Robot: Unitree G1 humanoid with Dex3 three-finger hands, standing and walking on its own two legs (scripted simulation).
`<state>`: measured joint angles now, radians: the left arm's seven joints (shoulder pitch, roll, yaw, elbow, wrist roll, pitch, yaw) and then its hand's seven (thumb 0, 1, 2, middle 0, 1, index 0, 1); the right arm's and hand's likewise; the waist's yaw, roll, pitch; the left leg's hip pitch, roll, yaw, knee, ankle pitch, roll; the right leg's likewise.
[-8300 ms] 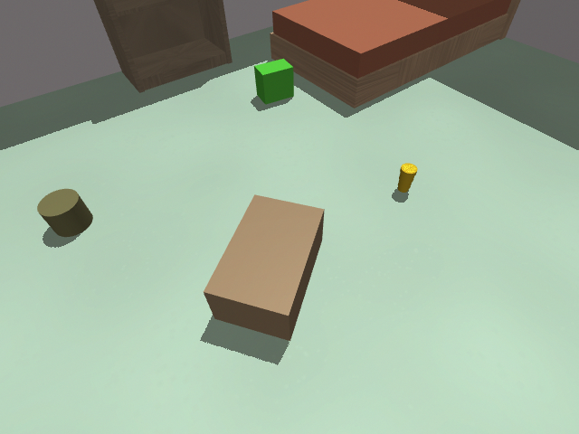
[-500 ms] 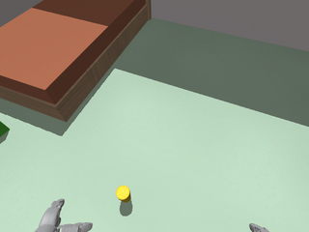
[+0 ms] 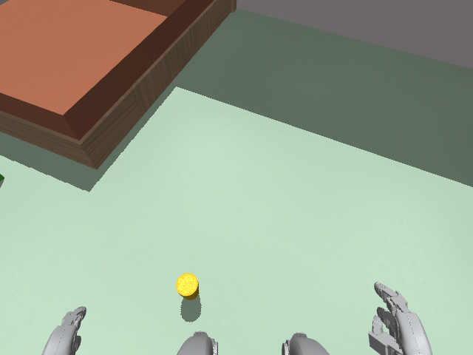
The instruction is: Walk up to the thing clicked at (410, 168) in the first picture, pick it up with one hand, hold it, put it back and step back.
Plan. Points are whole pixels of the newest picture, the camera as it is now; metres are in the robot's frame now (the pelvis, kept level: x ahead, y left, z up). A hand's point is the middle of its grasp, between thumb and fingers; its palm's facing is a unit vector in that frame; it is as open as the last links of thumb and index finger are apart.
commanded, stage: go down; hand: left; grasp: from the side
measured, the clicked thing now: (189, 288) +0.37 +0.19 -0.64
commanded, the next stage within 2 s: none
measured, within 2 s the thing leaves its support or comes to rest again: neither
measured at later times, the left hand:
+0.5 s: hand (96, 329) +0.19 +0.31 -0.19, palm faces +0.13 -0.96 -0.25, open 17.1 cm
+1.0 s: hand (96, 298) +0.26 +0.35 -0.26, palm faces +0.12 -0.97 -0.19, open 17.0 cm
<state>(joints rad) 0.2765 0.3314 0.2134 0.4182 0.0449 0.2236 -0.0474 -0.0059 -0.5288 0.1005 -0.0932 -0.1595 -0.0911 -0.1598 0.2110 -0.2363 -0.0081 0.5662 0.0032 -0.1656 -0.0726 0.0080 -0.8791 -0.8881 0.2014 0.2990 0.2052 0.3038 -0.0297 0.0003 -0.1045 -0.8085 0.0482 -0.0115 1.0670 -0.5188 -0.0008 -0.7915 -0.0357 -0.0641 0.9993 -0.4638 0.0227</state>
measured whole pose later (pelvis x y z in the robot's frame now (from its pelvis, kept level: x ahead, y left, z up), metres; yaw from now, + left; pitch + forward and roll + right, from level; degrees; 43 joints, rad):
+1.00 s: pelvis -0.08 -0.01 -0.22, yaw -2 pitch +32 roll -5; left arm -0.34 0.67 0.65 0.92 -0.14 -0.38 -0.54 -0.01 -0.44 0.10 -0.05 -0.11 -0.05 -0.11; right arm 0.12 -0.32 0.05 0.65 -0.02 -0.20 -0.05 0.01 -0.89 -0.90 0.20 0.30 0.21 0.30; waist -0.05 -0.03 -0.14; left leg -1.82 0.04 -0.07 1.92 -0.67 -0.01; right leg -1.80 -0.05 -0.07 1.85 -0.61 0.00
